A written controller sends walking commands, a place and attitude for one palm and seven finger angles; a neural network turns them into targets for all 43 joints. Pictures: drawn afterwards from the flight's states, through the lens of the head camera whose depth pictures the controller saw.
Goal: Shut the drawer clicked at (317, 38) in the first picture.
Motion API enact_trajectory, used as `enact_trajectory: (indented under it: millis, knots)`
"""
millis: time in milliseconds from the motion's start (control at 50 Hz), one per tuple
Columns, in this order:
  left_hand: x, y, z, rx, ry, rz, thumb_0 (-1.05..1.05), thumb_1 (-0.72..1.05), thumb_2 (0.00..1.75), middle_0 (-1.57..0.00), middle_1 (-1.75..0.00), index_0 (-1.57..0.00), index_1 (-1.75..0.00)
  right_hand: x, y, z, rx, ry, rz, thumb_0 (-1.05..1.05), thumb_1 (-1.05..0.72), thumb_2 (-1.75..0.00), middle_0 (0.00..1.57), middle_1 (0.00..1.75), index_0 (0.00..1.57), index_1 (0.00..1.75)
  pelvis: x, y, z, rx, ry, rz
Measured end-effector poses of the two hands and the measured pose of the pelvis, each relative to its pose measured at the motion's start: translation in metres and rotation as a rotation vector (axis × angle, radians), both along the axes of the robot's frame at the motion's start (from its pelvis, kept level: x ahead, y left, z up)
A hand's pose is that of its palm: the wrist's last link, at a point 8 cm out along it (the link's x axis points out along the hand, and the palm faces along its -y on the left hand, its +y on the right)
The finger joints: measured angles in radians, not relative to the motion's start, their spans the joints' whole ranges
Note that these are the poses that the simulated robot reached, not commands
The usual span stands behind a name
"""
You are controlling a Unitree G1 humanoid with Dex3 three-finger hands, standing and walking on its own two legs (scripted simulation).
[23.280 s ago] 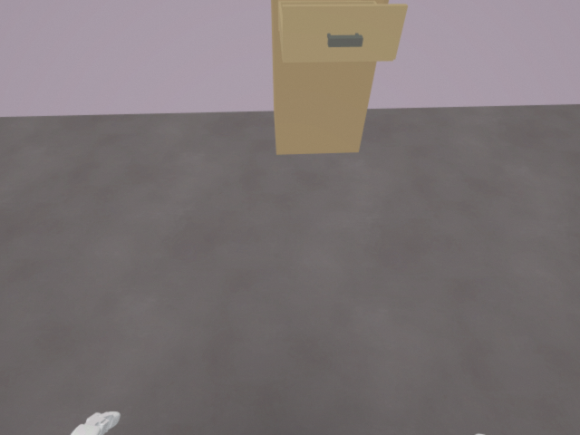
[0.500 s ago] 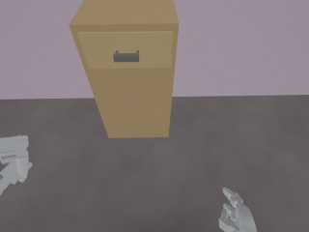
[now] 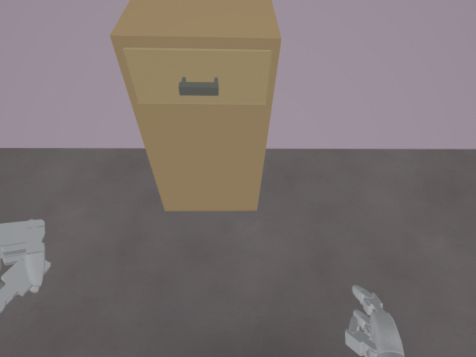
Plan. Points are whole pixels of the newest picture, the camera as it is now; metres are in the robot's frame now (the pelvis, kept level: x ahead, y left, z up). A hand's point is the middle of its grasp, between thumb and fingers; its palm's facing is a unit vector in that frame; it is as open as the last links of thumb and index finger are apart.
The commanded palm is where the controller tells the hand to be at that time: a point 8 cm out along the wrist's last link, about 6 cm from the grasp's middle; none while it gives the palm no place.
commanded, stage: stop stepping back and stand still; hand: left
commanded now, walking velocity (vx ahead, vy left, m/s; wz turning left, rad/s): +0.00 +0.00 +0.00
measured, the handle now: (199, 84) +0.84 +0.15 -0.02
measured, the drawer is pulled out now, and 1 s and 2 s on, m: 0.00 0.00 0.00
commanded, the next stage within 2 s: let the arm hang, fingers relaxed in 0.34 s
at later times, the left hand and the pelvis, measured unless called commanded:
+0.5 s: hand (53, 286) +0.19 +0.25 +0.10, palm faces +0.23 -0.83 -0.51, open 3.2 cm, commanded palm none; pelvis -0.02 +0.01 +0.00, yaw +1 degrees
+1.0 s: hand out of the picture -0.05 +0.21 -0.17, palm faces +0.02 -0.97 -0.26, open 5.1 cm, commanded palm none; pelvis -0.02 +0.00 +0.00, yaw +2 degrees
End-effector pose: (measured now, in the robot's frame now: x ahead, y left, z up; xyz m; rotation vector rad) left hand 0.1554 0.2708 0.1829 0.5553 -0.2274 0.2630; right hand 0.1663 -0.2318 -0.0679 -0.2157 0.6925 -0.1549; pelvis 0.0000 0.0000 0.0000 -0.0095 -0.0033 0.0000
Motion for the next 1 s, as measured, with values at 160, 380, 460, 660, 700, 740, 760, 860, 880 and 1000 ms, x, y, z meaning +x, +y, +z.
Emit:
enact_trajectory:
  millis: [160,380,460,660,700,740,760,860,880,1000]
  knots:
    - [-0.016,0.012,-0.005,-0.011,0.032,0.067,0.01,0.89,0.90,-1.41,-1.60,-1.41,-1.60,-0.014,0.004,-0.007,0.005,0.031,0.000,0.01,-0.90,-0.90,0.20,0.30,0.20,0.30,-0.008,0.003,0.001,0.000,-0.002,0.001]
    - [-0.017,0.008,-0.011,-0.046,0.031,0.070,0.01,0.89,0.90,-1.41,-1.60,-1.41,-1.60,-0.029,0.007,-0.012,0.001,0.062,0.007,0.02,-0.90,-0.90,0.20,0.30,0.20,0.30,-0.014,0.004,0.002,-0.002,-0.004,0.001]
    - [-0.011,0.009,-0.015,-0.019,0.046,0.040,0.01,0.89,0.90,-1.41,-1.60,-1.41,-1.60,-0.028,0.005,-0.013,0.010,0.054,0.020,0.01,-0.90,-0.90,0.20,0.30,0.20,0.30,-0.015,0.005,0.001,-0.004,0.005,0.010]
    - [-0.055,0.001,-0.268,-0.335,1.079,0.187,0.01,0.91,0.90,-1.24,-1.43,-1.24,-1.43,-0.069,-0.021,-0.056,0.003,0.294,0.010,0.01,-0.90,-0.90,0.20,0.30,0.20,0.30,-0.025,0.010,-0.011,0.010,0.004,0.023]
    - [-0.084,-0.018,-0.298,-0.407,1.216,0.190,0.01,0.91,0.90,-1.17,-1.36,-1.17,-1.37,-0.090,-0.024,-0.056,-0.016,0.370,-0.004,0.01,-0.90,-0.90,0.20,0.30,0.20,0.30,-0.026,0.007,-0.010,0.011,-0.002,0.024]
    - [-0.111,-0.030,-0.317,-0.442,1.319,0.218,0.01,0.91,0.90,-1.10,-1.31,-1.10,-1.29,-0.110,-0.025,-0.055,-0.031,0.451,-0.017,0.01,-0.90,-0.90,0.20,0.30,0.20,0.30,-0.026,0.005,-0.008,0.007,-0.004,0.027]
    - [-0.124,-0.030,-0.322,-0.454,1.358,0.242,0.01,0.91,0.90,-1.06,-1.28,-1.07,-1.25,-0.120,-0.025,-0.055,-0.035,0.491,-0.023,0.01,-0.90,-0.90,0.20,0.30,0.20,0.30,-0.027,0.003,-0.007,0.005,-0.003,0.030]
    - [-0.177,-0.023,-0.329,-0.505,1.497,0.343,0.01,0.91,0.90,-0.87,-1.09,-0.87,-1.06,-0.160,-0.021,-0.060,-0.027,0.649,-0.047,0.01,-0.90,-0.90,0.20,0.30,0.20,0.30,-0.025,0.001,-0.002,-0.006,0.000,0.039]
    - [-0.185,-0.021,-0.328,-0.505,1.518,0.358,0.01,0.91,0.90,-0.84,-1.04,-0.84,-1.01,-0.165,-0.019,-0.062,-0.020,0.667,-0.051,0.01,-0.90,-0.90,0.20,0.30,0.20,0.30,-0.025,0.001,-0.001,-0.007,-0.001,0.039]
    - [-0.208,-0.013,-0.317,-0.487,1.587,0.427,0.01,0.91,0.90,-0.61,-0.76,-0.61,-0.76,-0.178,-0.004,-0.073,0.038,0.707,-0.069,0.01,-0.90,-0.90,0.20,0.30,0.20,0.30,-0.021,0.005,0.001,-0.005,-0.008,0.033]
